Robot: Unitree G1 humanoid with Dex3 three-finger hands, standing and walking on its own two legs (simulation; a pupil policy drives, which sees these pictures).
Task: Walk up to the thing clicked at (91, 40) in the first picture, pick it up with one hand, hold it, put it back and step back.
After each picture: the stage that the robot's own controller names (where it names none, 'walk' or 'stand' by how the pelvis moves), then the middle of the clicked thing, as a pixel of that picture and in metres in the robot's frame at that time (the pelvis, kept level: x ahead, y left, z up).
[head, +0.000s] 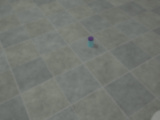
stand; (90, 42) +1.36 -0.08 -0.72
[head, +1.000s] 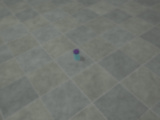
walk; (76, 54) +1.23 +0.18 -0.70
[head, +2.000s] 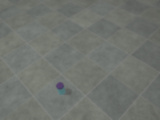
walk; (60, 88) +0.75 +0.27 -0.71
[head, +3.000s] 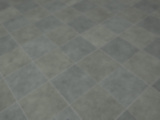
walk; out of the picture +0.44 +0.18 -0.71
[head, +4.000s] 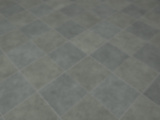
stand; out of the picture +0.34 +0.18 -0.72
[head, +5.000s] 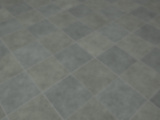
stand; out of the picture +0.31 +0.16 -0.73
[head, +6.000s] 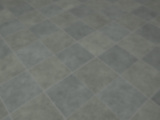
stand; out of the picture +0.33 +0.16 -0.73
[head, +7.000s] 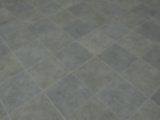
stand; out of the picture +0.31 +0.17 -0.73
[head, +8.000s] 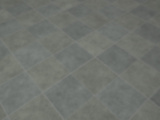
stand; out of the picture +0.31 +0.17 -0.73
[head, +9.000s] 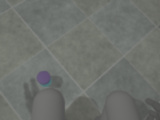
go down; (44, 79) +0.38 +0.19 -0.41
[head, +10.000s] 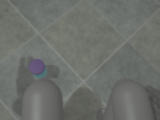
go down; (38, 69) +0.39 +0.20 -0.31
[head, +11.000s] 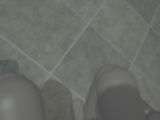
close in; out of the picture +0.38 +0.24 -0.23
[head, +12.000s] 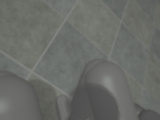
close; out of the picture +0.38 +0.25 -0.22
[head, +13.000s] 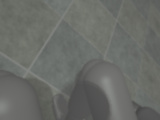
lift; out of the picture +0.38 +0.26 -0.22
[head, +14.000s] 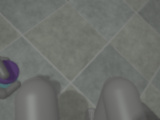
lift; (6, 76) +0.32 +0.26 -0.11
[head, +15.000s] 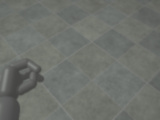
hold; out of the picture +0.32 +0.11 -0.64
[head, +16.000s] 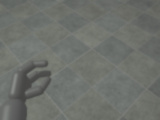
go down; out of the picture +0.29 +0.14 -0.71
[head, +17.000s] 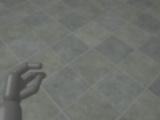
stand; out of the picture +0.28 +0.12 -0.71
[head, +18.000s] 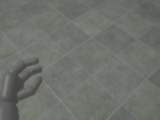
stand; out of the picture +0.29 +0.12 -0.68
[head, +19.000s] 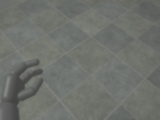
stand; out of the picture +0.27 +0.11 -0.69
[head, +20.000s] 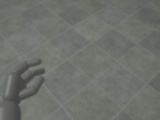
stand; out of the picture +0.26 +0.09 -0.70
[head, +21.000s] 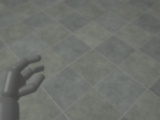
stand; out of the picture +0.24 +0.08 -0.71
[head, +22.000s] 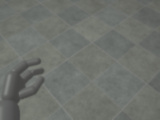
stand; out of the picture +0.23 +0.07 -0.70
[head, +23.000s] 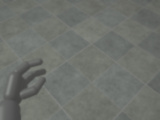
stand; out of the picture +0.22 +0.06 -0.70
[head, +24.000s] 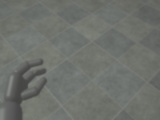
stand; out of the picture +0.22 +0.06 -0.68
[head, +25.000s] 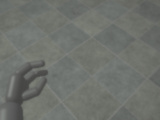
stand; out of the picture +0.22 +0.04 -0.68
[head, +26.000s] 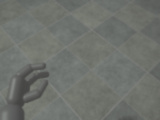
stand; out of the picture +0.22 +0.04 -0.66
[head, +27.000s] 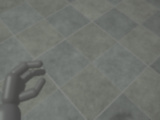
stand; out of the picture +0.22 +0.03 -0.63
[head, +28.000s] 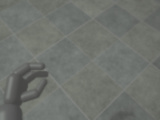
stand; out of the picture +0.21 +0.02 -0.61
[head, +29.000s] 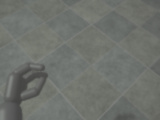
close; out of the picture +0.19 +0.01 -0.64
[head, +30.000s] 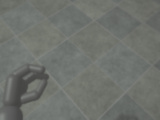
close; out of the picture +0.19 +0.00 -0.62
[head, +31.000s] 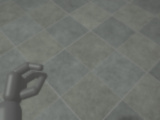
hold; out of the picture +0.17 +0.00 -0.66
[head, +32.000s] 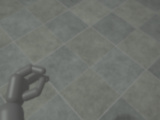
close; out of the picture +0.17 +0.00 -0.65
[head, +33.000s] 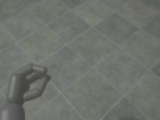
close; out of the picture +0.17 +0.00 -0.64
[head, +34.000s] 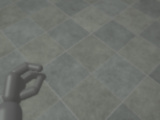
hold; out of the picture +0.16 -0.01 -0.66
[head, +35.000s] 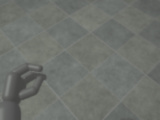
stand; out of the picture +0.16 +0.00 -0.67
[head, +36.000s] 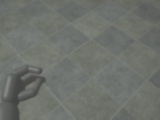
hold; out of the picture +0.16 +0.00 -0.68
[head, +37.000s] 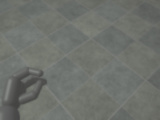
close; out of the picture +0.16 +0.00 -0.68
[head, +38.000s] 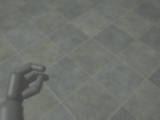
close; out of the picture +0.17 +0.00 -0.68
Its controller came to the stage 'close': yes
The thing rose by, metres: 0.30
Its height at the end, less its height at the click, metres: -0.02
